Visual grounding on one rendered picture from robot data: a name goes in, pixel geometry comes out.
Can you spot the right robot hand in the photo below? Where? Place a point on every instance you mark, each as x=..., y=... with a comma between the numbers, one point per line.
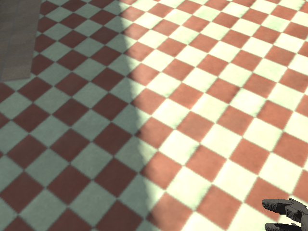
x=289, y=207

